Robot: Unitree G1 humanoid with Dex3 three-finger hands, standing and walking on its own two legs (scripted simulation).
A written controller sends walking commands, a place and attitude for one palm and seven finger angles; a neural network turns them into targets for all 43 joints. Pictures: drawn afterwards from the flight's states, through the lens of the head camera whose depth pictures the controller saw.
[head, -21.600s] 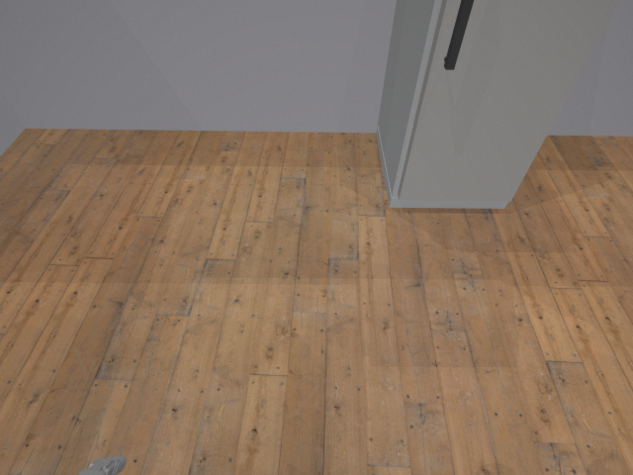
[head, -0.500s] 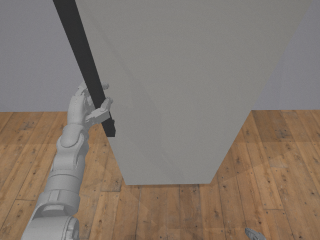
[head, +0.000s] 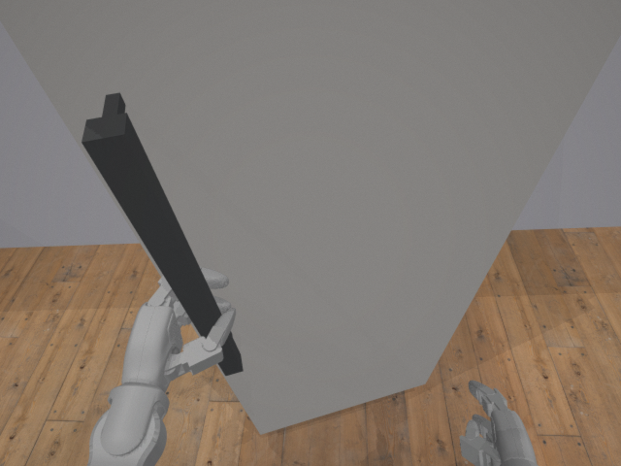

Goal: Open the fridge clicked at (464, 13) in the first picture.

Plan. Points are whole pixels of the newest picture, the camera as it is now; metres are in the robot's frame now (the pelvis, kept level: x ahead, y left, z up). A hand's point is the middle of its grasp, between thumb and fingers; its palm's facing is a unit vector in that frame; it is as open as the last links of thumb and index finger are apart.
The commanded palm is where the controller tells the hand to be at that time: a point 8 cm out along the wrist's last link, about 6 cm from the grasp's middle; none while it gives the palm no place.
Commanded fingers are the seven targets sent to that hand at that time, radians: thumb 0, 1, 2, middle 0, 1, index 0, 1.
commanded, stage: walk backward, drawing the door open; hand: left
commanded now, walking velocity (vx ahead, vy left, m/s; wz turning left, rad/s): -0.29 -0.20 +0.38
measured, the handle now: (193, 277) +0.29 +0.15 +0.13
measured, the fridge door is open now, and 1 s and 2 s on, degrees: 15 40 85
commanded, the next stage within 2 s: stop walking and hold the door back in 1.66 s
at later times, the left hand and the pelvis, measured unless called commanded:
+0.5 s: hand (242, 395) +0.18 +0.08 +0.09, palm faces +0.28 -0.95 -0.15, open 6.7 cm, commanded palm +0.14 +0.12 +0.09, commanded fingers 0.00 0.90 0.90 -0.45 -1.40 -0.45 -1.40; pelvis -0.02 -0.08 -0.03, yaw +18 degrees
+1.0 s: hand out of the picture +0.10 -0.02 +0.09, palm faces +0.69 -0.69 -0.21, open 6.7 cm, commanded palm +0.03 +0.00 +0.09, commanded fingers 0.00 0.90 0.90 -0.45 -1.40 -0.45 -1.40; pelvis +0.00 -0.28 -0.01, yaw +44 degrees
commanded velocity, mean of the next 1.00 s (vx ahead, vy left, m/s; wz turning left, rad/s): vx -0.22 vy -0.35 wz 0.69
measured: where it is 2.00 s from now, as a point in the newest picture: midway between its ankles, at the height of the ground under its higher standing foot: outside the picture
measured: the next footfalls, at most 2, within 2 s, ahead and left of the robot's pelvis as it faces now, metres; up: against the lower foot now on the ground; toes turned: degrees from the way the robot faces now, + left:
right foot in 0.12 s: +0.04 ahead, -0.09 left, +0.00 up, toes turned +0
left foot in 0.44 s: +0.06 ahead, +0.07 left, +0.00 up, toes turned +21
